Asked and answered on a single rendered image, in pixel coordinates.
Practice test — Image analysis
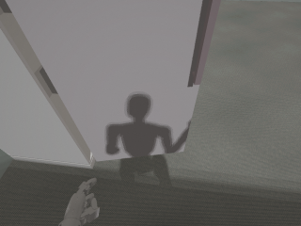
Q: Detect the robot left hand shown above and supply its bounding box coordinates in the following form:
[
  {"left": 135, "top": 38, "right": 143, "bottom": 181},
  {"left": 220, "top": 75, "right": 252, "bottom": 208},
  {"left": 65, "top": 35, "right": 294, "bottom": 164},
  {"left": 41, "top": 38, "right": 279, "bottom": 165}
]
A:
[{"left": 64, "top": 178, "right": 100, "bottom": 226}]

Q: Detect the handle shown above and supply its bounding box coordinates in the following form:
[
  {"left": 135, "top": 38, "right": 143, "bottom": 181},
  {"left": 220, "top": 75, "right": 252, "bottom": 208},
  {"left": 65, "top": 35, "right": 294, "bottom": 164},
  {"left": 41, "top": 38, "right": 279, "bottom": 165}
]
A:
[{"left": 192, "top": 0, "right": 221, "bottom": 85}]

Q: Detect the fridge door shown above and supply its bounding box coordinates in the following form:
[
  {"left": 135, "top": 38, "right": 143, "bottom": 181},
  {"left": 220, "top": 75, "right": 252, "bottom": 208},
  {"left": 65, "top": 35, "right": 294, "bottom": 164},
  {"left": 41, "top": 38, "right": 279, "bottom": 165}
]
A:
[{"left": 5, "top": 0, "right": 209, "bottom": 162}]

